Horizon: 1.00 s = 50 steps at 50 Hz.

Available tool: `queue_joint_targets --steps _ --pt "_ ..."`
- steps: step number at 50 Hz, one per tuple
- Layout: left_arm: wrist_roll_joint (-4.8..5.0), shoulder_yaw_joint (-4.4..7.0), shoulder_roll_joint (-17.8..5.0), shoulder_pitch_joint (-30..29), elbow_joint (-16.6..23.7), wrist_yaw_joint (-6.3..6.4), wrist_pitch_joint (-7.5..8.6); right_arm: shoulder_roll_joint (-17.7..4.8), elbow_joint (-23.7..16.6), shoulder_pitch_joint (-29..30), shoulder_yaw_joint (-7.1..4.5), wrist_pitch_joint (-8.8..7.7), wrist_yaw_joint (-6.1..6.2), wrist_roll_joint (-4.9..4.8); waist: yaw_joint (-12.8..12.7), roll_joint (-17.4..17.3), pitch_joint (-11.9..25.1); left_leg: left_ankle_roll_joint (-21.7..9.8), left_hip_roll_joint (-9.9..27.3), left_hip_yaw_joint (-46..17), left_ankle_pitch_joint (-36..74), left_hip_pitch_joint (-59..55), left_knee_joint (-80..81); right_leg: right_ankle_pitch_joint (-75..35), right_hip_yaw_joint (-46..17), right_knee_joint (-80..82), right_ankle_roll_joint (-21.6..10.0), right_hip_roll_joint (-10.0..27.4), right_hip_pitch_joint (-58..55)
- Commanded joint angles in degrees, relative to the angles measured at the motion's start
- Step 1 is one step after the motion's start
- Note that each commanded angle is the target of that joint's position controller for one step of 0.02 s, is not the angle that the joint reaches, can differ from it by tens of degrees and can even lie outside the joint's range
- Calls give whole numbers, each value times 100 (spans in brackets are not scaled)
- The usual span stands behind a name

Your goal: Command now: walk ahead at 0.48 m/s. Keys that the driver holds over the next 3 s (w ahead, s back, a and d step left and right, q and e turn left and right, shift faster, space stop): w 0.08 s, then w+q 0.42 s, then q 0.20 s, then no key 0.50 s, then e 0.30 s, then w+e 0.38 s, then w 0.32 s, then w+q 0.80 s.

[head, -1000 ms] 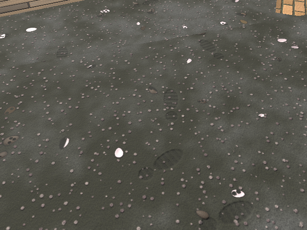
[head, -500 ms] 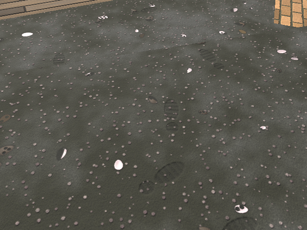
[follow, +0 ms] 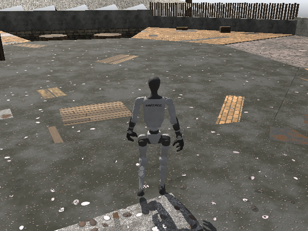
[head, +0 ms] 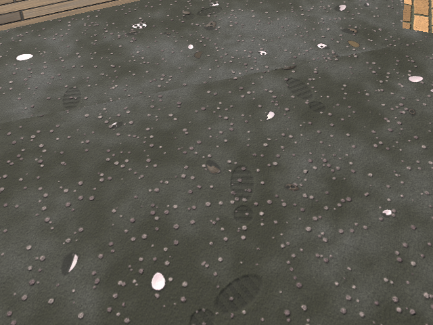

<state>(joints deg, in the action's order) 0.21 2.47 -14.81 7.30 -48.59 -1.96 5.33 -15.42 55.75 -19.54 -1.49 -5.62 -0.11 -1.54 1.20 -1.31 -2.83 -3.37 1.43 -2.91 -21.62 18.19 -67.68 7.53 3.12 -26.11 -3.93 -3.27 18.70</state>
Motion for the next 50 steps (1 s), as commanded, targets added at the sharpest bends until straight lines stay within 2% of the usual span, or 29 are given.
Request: queue_joint_targets --steps 1,3,6,11,15,18,19,20,21,22,23,24,25,26,27,28,29,31,33,36,39,43,44,45,46,47,48,49,50 --pt "-63 101 -503 92 166 -36 107 -456 -338 -221 -150 -18 31 21 42 472 284 47 670 -244 528 1204 -68 288 -1970 1867 -1000 1559 -827" --pt "-8 108 -576 209 51 -23 146 -392 -428 -96 -150 91 64 67 105 507 114 183 763 -133 620 1270 330 185 -1596 2093 -1058 1491 -449" --pt "-55 175 -838 514 -86 98 153 -434 -696 543 -154 130 85 121 -32 428 -71 388 863 -111 1473 1878 1175 55 -1256 2280 -1084 1532 -547" --pt "-16 196 -986 901 -253 204 113 -309 -986 1417 -90 67 -29 68 -376 317 -115 371 612 121 2709 1765 2711 -364 -404 2270 -793 1443 -974" --pt "39 224 -1028 1224 -427 206 -3 -335 -1339 1961 -65 70 -168 20 -544 294 -234 190 503 118 2438 2082 3261 -507 -149 2010 -657 1751 -1947" --pt "63 281 -1146 1179 -406 227 -149 -460 -1542 1962 -104 72 -297 27 -426 399 -155 -57 319 357 1574 1973 3415 -1455 13 1392 -483 1930 -2506" --pt "56 301 -1223 1072 -350 244 -197 -580 -1546 1697 -167 83 -315 30 -243 485 55 -163 129 549 1320 1510 3446 -2509 140 883 -392 1902 -2532" --pt "36 297 -1223 953 -282 273 -262 -767 -1405 997 -296 95 -311 31 155 445 487 -297 -149 758 1376 547 3604 -3487 389 -121 -240 1737 -2359" --pt "-35 233 -1073 1034 -166 328 -296 -1171 -1145 10 -514 117 -255 5 522 198 1075 -502 -234 504 1500 -924 3627 -3407 612 -1533 -19 1448 -1625" --pt "-128 32 -536 1472 133 292 -173 -1944 -1116 -633 -734 158 -183 46 436 -1014 1818 -1453 1204 -2220 812 -3177 3836 -1209 720 -3898 409 682 828" --pt "-126 -48 -418 1343 159 224 65 -1696 -1206 -645 -628 135 -197 9 393 -1203 2381 -1898 1843 -4487 311 -4005 4986 2428 -405 -4940 463 -55 2112" --pt "114 83 -912 851 295 140 235 -1311 -1235 -536 -501 99 -194 75 514 -872 1883 -1580 1725 -3879 288 -3759 5096 2184 -901 -5265 282 328 2722" --pt "186 75 -938 548 392 130 325 -1118 -1316 -208 -456 79 -176 100 410 -493 1312 -1386 1501 -3048 712 -3036 5062 1683 -814 -4992 162 598 2775" --pt "88 96 -929 412 399 178 335 -1002 -1454 246 -415 85 -174 132 185 -36 820 -1270 1287 -2383 1797 -2130 5090 1339 -742 -4514 192 788 2503" --pt "-11 161 -1000 454 380 223 271 -860 -1580 560 -364 84 -166 194 -52 -58 650 -1183 1120 -1887 2980 -1449 5118 1188 -751 -4140 248 945 2001" --pt "-62 178 -974 531 390 234 175 -816 -1671 718 -356 101 -157 223 -202 -124 607 -1185 979 -1633 3772 -1040 5155 1182 -745 -3996 334 953 1642" --pt "-96 176 -873 645 390 250 91 -875 -1696 743 -379 105 -137 215 -288 -108 624 -1221 897 -1383 4450 -794 5146 1139 -684 -3821 446 899 1458" --pt "-128 161 -729 620 464 298 -26 -1057 -1687 637 -447 118 -58 167 -335 -125 645 -1206 713 -994 5279 -564 5093 742 -566 -3317 641 718 1395" --pt "-129 139 -640 307 606 331 -77 -1110 -1659 506 -476 195 36 99 -254 -204 683 -1058 547 -832 5332 -520 4977 216 -538 -2564 757 547 1403" --pt "-73 100 -555 -181 759 277 -85 -1047 -1649 387 -467 359 173 33 -56 -423 831 -699 358 -802 4672 -606 4800 -754 -559 -1380 764 320 1119" --pt "-67 91 -584 -547 859 167 -49 -979 -1581 210 -433 449 256 82 146 -473 804 -579 490 -1060 4067 -840 4651 -1175 -596 -758 720 260 948" --pt "-147 173 -814 -282 806 120 75 -825 -1560 325 -361 470 272 152 -25 -494 722 -573 674 -1556 4027 -1330 3933 -753 -676 -112 369 317 678" --pt "-191 183 -832 -49 749 134 129 -757 -1571 403 -326 460 254 140 -192 -383 793 -432 445 -1474 3904 -1251 3570 -1579 -630 392 207 392 131" --pt "-289 211 -1067 150 769 182 162 -604 -1666 334 -267 412 228 224 -183 16 1205 -228 45 -1287 3218 -861 2914 -3542 -1141 223 -81 1002 -899" --pt "-366 243 -1280 299 782 225 93 -469 -1583 -449 -224 367 209 204 105 1026 1745 149 -565 -964 731 224 1708 -5543 -2216 -213 -1081 2079 -2368" --pt "-224 141 -748 570 696 223 -17 -665 -1566 -494 -207 408 188 200 -100 1488 2188 420 -683 -750 -1903 750 919 -5042 -3119 25 -1648 2714 -2639" --pt "-72 70 -587 464 702 189 -80 -1006 -1543 -261 -313 510 178 134 -149 918 1809 540 -467 -816 -1972 949 510 -3469 -3181 254 -1527 2601 -2166" --pt "-55 66 -606 244 739 181 -156 -1003 -1563 94 -341 647 216 110 -150 621 1424 657 -347 -667 -1663 1079 247 -2210 -2915 420 -1252 2304 -1756" --pt "-67 45 -622 -37 780 169 -216 -951 -1561 209 -348 777 239 125 -95 571 1013 726 -243 -559 -1393 1086 353 -1302 -2606 667 -1084 2091 -1170"
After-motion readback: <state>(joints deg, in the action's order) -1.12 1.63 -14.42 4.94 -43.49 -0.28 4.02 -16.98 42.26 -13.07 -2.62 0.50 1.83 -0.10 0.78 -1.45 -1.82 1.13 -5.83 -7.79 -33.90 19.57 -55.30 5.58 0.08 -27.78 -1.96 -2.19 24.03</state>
